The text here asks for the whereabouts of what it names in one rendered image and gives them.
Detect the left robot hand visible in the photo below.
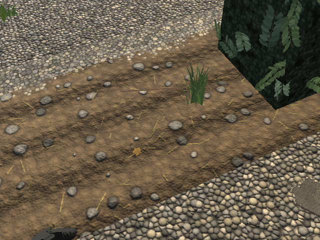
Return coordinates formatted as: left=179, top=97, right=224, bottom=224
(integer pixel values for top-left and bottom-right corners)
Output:
left=31, top=227, right=77, bottom=240

